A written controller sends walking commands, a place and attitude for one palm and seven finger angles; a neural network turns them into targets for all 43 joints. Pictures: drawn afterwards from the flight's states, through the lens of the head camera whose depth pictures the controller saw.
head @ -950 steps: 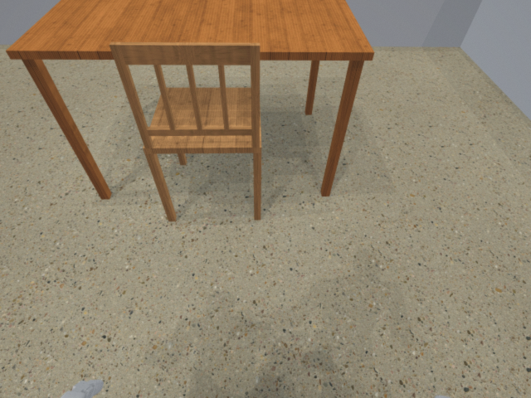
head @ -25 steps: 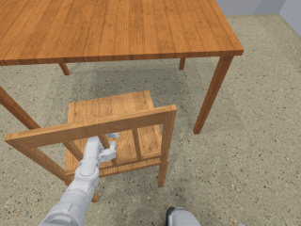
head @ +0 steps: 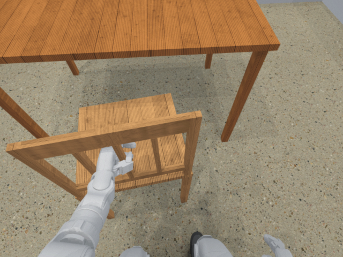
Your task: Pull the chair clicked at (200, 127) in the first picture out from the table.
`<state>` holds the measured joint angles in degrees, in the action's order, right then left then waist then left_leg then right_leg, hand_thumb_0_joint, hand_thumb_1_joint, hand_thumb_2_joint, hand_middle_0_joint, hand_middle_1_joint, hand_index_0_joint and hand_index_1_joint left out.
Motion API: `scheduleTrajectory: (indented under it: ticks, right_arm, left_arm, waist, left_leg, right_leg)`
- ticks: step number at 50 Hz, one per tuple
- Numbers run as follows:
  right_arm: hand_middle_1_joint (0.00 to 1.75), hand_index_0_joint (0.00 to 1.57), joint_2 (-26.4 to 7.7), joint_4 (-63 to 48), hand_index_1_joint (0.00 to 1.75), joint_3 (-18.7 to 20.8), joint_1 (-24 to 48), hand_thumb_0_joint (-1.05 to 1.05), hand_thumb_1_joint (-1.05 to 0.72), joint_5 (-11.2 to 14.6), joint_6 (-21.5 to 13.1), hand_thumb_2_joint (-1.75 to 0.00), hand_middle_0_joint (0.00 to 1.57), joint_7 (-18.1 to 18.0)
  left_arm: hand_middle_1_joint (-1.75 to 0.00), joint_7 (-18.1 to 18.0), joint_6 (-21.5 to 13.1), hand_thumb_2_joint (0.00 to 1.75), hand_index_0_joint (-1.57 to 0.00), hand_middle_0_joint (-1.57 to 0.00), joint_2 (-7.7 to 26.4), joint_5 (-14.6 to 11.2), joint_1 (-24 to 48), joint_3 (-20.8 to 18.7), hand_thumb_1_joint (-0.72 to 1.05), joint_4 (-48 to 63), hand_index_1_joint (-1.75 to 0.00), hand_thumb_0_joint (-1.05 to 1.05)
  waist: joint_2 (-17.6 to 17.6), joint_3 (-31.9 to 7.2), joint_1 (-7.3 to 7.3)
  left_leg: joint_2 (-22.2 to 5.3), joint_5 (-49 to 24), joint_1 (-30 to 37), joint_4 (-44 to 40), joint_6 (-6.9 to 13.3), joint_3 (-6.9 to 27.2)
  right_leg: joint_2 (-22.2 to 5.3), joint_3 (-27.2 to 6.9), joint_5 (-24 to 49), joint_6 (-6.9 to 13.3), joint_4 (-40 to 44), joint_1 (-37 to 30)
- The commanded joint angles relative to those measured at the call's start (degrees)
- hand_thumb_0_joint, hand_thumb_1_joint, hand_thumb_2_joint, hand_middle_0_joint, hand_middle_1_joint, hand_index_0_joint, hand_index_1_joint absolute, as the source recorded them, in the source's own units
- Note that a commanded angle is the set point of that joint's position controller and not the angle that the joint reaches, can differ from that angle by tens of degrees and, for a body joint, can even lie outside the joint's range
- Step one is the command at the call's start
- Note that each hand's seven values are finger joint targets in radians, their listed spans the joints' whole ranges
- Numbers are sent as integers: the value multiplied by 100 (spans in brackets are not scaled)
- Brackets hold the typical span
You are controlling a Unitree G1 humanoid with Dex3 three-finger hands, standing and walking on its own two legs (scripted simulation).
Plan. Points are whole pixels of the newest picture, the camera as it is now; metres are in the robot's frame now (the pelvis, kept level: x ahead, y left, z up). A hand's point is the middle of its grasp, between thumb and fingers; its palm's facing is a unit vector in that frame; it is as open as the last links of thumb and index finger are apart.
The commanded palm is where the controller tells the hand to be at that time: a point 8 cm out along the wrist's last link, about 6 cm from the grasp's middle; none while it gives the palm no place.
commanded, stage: step backward, pulling the chair out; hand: left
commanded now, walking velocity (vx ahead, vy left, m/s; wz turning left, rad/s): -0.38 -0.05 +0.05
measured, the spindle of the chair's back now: (124, 161) +0.37 +0.14 -0.10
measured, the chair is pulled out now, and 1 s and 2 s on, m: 0.26 0.37 0.60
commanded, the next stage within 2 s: stop walking, hand still on the chair in 1.74 s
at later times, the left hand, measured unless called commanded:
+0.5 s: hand (128, 176) +0.31 +0.11 -0.06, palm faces +0.00 -0.98 -0.18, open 5.0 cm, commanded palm +0.28 +0.16 -0.05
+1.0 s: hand (126, 207) +0.23 +0.11 -0.05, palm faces -0.02 -0.99 -0.17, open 4.8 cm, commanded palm +0.21 +0.16 -0.05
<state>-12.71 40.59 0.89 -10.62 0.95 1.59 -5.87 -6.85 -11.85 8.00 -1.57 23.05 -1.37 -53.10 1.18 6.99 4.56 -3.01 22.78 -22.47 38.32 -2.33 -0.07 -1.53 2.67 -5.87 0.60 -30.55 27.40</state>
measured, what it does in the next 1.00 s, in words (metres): walks backwards: left foot, then right foot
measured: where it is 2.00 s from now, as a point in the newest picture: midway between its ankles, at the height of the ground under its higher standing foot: outside the picture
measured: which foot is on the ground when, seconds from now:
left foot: down 0.00-0.32, up 0.34-0.46, down 0.48-1.00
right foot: down 0.00-0.54, up 0.56-0.60, down 0.62-0.98, up 1.00-1.00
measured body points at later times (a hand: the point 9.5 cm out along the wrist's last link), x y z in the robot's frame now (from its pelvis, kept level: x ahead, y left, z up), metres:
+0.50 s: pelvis -0.04 -0.01 +0.00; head +0.04 -0.01 +0.44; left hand +0.31 +0.16 -0.04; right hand +0.06 -0.28 -0.12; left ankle -0.05 +0.13 -0.73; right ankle +0.05 -0.12 -0.72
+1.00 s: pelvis -0.11 -0.01 +0.01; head -0.03 -0.01 +0.45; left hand +0.23 +0.16 -0.04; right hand +0.00 -0.28 -0.11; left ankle -0.11 +0.13 -0.72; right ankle -0.04 -0.13 -0.72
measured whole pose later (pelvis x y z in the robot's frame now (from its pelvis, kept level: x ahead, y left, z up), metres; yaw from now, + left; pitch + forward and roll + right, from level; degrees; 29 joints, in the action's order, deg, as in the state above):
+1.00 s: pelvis -0.11 -0.01 +0.01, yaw +0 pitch +2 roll +0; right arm -14.4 38.5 0.5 -9.9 0.4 3.1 -6.8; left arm -6.1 -7.4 10.0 -2.4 21.1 -0.3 -46.9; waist -1.1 7.9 4.2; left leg -1.4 15.2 -18.6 31.7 -1.4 0.2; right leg -1.4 2.5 -8.3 0.2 -30.9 24.5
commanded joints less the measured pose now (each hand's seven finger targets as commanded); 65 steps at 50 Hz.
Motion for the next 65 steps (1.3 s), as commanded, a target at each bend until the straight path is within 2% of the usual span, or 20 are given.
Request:
scheduleTrajectory:
  ticks: [1, 5, 8, 12, 17, 20, 23, 27, 30, 33, 36, 38, 40, 45, 47, 50, 54, 57, 60, 65]
  right_arm:
    - [30, 20, -765, -549, 30, 184, -331, 0, -90, 8, -138, -90, 20, -82]
    - [30, 20, -864, -958, 30, 214, 94, 0, -90, -66, -69, -90, 20, -88]
    - [30, 20, -767, -760, 30, 263, -172, 0, -90, -119, -126, -90, 20, -8]
    - [30, 20, -834, -506, 30, 368, -456, 0, -90, -125, -217, -90, 20, 29]
    - [30, 20, -741, -558, 30, 312, -171, 0, -90, 23, -187, -90, 20, -52]
    - [30, 20, -772, -514, 30, 169, -94, 0, -90, 9, -211, -90, 20, -50]
    - [30, 20, -833, -595, 30, 128, -210, 0, -90, 21, -198, -90, 20, -97]
    - [30, 20, -852, -924, 30, 174, 68, 0, -90, -118, -47, -90, 20, -38]
    - [30, 20, -810, -746, 30, 244, -138, 0, -90, -165, -121, -90, 20, 29]
    - [30, 20, -843, -544, 30, 311, -419, 0, -90, -128, -183, -90, 20, 95]
    - [30, 20, -849, -548, 30, 354, -400, 0, -90, -2, -150, -90, 20, -22]
    - [30, 20, -764, -610, 30, 268, -87, 0, -90, 13, -159, -90, 20, -74]
    - [30, 20, -810, -560, 30, 204, -34, 0, -90, 1, -157, -90, 20, -89]
    - [30, 20, -953, -650, 30, 164, -115, 0, -90, 13, -76, -90, 20, -182]
    - [30, 20, -960, -885, 30, 196, -22, 0, -90, -8, 7, -90, 20, -126]
    - [30, 20, -835, -861, 30, 177, 107, 0, -90, -174, 2, -90, 20, -50]
    - [30, 20, -835, -591, 30, 267, -274, 0, -90, -130, -180, -90, 20, 82]
    - [30, 20, -851, -537, 30, 334, -402, 0, -90, -47, -164, -90, 20, 18]
    - [30, 20, -828, -606, 30, 284, -76, 0, -90, 37, -197, -90, 20, -103]
    - [30, 20, -837, -510, 30, 77, -37, 0, -90, 15, -188, -90, 20, -145]
  left_arm:
    - [-145, 12, -243, 90, -50, -50, 865, 173, 825, -8, 90, 1113, -145, 0]
    - [-145, 52, -316, 90, -50, -50, 624, 129, 832, 204, 90, 1787, -145, 0]
    - [-145, 87, -279, 90, -50, -50, 555, 174, 1125, 208, 90, 1755, -145, 0]
    - [-145, 103, -389, 90, -50, -50, 785, 279, 1414, 121, 90, 1503, -145, 0]
    - [-145, 36, -324, 90, -50, -50, 1228, 158, 857, -225, 90, 973, -145, 0]
    - [-145, 23, -119, 90, -50, -50, 1145, 128, 577, -283, 90, 915, -145, 0]
    - [-145, 69, -80, 90, -50, -50, 875, 54, 492, -84, 90, 1318, -145, 0]
    - [-145, 132, -142, 90, -50, -50, 658, 55, 879, 203, 90, 2168, -145, 0]
    - [-145, 104, -117, 90, -50, -50, 751, 100, 1041, 62, 90, 1993, -145, 0]
    - [-145, 114, -254, 90, -50, -50, 761, 240, 1345, 86, 90, 1714, -145, 0]
    - [-145, 83, -311, 90, -50, -50, 1171, 133, 1171, -210, 90, 1318, -145, 0]
    - [-145, 105, -251, 90, -50, -50, 1220, 145, 1023, -257, 90, 1064, -145, 0]
    - [-145, 93, -94, 90, -50, -50, 1229, 121, 709, -287, 90, 957, -145, 0]
    - [-145, 96, 73, 90, -50, -50, 1005, -2, 487, -82, 90, 1374, -145, 0]
    - [-145, 164, -2, 90, -50, -50, 684, -38, 692, 194, 90, 1861, -145, 0]
    - [-145, 145, -29, 90, -50, -50, 826, 64, 1038, 68, 90, 2099, -145, 0]
    - [-145, 159, -172, 90, -50, -50, 661, 169, 1307, 140, 90, 1690, -145, 0]
    - [-145, 122, -248, 90, -50, -50, 1104, 172, 1334, -122, 90, 1419, -145, 0]
    - [-145, 111, -186, 90, -50, -50, 1377, 83, 845, -313, 90, 981, -145, 0]
    - [-145, 106, 89, 90, -50, -50, 1150, 61, 598, -238, 90, 1019, -145, 0]
  waist:
    - [-668, -2603, -150]
    - [1320, -1935, -281]
    - [858, -2121, -207]
    - [776, -2444, -39]
    - [-720, -2640, -261]
    - [-693, -2490, -301]
    - [-752, -2540, -179]
    - [1553, -2219, -256]
    - [1093, -2024, -238]
    - [747, -2529, -87]
    - [-153, -2969, -65]
    - [-567, -2753, -234]
    - [-489, -2588, -300]
    - [-449, -2527, -206]
    - [385, -2445, -226]
    - [1660, -2062, -289]
    - [779, -2378, -169]
    - [194, -2838, -59]
    - [-543, -2674, -316]
    - [-707, -2416, -284]
  left_leg:
    - [-115, -220, 681, -717, 107, 138]
    - [-1358, -1426, -322, -2130, 714, 988]
    - [-1484, -3916, 829, -1203, 734, 898]
    - [-1118, -4362, 1441, -740, 360, 416]
    - [68, 549, 223, 897, -12, 144]
    - [0, 561, 54, 648, 17, 533]
    - [-202, -605, 486, -1038, 113, 375]
    - [-1357, -3182, 425, -1825, 701, 1129]
    - [-1520, -4623, 1185, -1278, 751, 1132]
    - [-1158, -5655, 2048, -464, 418, 665]
    - [-493, -2667, 968, 65, -21, 97]
    - [-29, 284, 177, 753, -24, 279]
    - [10, 520, 92, 830, -11, 542]
    - [-438, -1580, 689, -1172, 170, 529]
    - [-1028, -2903, 808, -1657, 492, 841]
    - [-1527, -3687, 619, -1793, 807, 1124]
    - [-1327, -5536, 1981, -593, 601, 854]
    - [-804, -4187, 1501, -368, 198, 256]
    - [54, 459, 248, 905, -25, 273]
    - [2, 180, 330, 4, -15, 481]
  right_leg:
    - [-1180, -738, 898, 249, 797, -1677]
    - [-80, -147, -823, -128, -908, -1712]
    - [-112, -212, -271, -36, -598, -1397]
    - [-260, -367, 1763, 5, 144, -1673]
    - [-1726, -1443, 2355, 601, 991, -2014]
    - [-1700, -1110, 2392, 698, 770, -2199]
    - [-1162, -636, 2162, 291, 434, -2347]
    - [-159, -212, -154, -88, -777, -1853]
    - [-68, -241, -779, 15, -534, -1299]
    - [-292, -422, 1801, 83, 392, -1675]
    - [-1093, -966, 4499, 409, 262, -2843]
    - [-1700, -1242, 4268, 618, 574, -2624]
    - [-1818, -1187, 3530, 763, 629, -2387]
    - [-1037, -568, 2559, 221, 275, -2391]
    - [-335, -285, 926, -129, -94, -2060]
    - [-91, -208, -1250, -53, -1017, -1537]
    - [-173, -324, 473, 44, 280, -1469]
    - [-600, -624, 3079, 127, 441, -2422]
    - [-1793, -1425, 3470, 733, 799, -2347]
    - [-1574, -846, 2919, 588, 561, -2318]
